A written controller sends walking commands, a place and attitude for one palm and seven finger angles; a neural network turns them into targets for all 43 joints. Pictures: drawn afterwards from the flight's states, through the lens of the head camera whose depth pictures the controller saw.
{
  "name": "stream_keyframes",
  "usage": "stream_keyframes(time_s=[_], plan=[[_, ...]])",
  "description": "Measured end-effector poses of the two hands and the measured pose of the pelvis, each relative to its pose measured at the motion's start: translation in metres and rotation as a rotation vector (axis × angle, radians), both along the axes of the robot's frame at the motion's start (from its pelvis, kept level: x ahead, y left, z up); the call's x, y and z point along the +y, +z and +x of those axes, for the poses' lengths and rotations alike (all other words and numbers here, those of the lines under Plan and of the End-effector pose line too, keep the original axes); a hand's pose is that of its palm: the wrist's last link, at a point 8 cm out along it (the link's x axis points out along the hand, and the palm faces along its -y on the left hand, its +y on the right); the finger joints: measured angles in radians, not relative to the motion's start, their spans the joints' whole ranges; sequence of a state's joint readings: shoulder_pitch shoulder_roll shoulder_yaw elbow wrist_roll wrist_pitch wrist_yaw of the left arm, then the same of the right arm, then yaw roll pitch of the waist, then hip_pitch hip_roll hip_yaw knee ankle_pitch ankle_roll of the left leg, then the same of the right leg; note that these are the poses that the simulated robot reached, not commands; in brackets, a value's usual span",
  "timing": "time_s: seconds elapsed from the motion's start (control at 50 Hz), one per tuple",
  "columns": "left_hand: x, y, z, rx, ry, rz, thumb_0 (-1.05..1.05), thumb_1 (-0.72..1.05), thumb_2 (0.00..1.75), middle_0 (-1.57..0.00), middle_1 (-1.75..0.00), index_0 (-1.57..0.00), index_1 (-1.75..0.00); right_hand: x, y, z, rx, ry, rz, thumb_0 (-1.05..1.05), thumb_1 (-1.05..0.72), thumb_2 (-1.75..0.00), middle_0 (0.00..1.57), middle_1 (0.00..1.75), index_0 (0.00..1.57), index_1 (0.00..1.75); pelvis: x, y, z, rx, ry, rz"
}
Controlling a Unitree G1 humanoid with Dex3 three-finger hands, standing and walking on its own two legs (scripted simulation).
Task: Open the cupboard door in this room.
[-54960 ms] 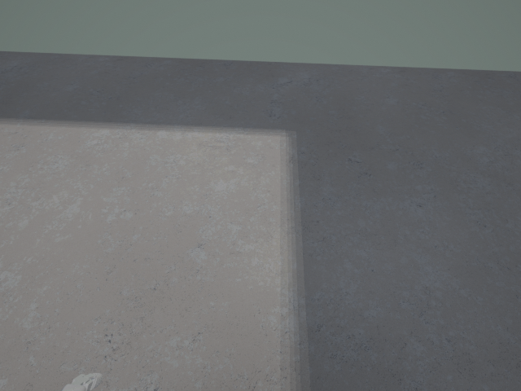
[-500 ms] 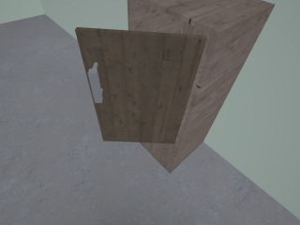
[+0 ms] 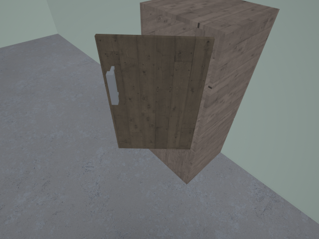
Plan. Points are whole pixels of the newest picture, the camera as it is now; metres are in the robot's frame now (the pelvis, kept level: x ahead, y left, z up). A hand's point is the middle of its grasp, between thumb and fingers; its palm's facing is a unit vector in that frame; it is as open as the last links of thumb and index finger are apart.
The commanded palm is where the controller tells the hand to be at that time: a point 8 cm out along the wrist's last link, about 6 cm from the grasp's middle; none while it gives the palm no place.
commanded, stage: come to a stop and stand still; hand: left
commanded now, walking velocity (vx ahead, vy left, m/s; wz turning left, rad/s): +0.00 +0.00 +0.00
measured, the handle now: (113, 85) +0.61 +0.20 +0.06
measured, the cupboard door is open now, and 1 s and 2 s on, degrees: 47 47 47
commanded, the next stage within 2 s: look again from close up in 1.48 s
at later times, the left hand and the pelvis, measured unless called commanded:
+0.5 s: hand out of the picture -0.08 +0.16 -0.18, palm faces +0.09 -0.99 -0.13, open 7.4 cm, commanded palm none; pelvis -0.04 +0.01 +0.00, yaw +1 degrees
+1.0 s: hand out of the picture -0.08 +0.23 -0.17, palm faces +0.07 -0.98 -0.18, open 7.4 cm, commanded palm none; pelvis -0.12 +0.05 +0.01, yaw +1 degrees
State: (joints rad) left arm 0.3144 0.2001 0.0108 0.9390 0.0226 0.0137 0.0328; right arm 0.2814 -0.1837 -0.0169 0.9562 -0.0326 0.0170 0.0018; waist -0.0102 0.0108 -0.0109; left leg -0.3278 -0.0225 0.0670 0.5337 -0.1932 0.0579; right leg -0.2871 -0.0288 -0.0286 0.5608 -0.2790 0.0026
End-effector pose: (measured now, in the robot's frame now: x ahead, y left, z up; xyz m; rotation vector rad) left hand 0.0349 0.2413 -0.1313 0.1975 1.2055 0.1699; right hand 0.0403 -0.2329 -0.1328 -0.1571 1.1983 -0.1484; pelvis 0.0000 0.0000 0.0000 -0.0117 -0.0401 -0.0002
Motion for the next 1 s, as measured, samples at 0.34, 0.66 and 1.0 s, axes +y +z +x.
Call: stream_keyframes(time_s=[0.34,0.66,1.0], plan=[[-0.026,-0.019,-0.097,0.196,0.062,-0.116,0.00,0.91,0.89,-0.20,-0.30,-0.20,-0.30,0.010,0.002,-0.065,0.143,-0.026,-0.019,0.01,-0.91,-0.90,0.20,0.30,0.20,0.30,0.007,0.003,-0.027,-0.005,0.013,-0.011],[-0.023,-0.028,-0.186,0.229,0.208,-0.100,0.00,0.91,0.89,-0.20,-0.30,-0.20,-0.30,0.017,-0.009,-0.044,0.051,0.046,-0.015,0.01,-0.92,-0.90,0.20,0.30,0.21,0.30,0.015,-0.011,-0.074,-0.026,0.063,0.001],[0.038,-0.007,-0.124,0.010,0.051,-0.065,0.00,0.92,0.90,-0.20,-0.30,-0.20,-0.30,0.069,0.002,-0.178,0.145,-0.048,0.011,0.01,-0.91,-0.90,0.20,0.30,0.20,0.30,0.046,0.006,-0.122,0.013,0.010,-0.002]])
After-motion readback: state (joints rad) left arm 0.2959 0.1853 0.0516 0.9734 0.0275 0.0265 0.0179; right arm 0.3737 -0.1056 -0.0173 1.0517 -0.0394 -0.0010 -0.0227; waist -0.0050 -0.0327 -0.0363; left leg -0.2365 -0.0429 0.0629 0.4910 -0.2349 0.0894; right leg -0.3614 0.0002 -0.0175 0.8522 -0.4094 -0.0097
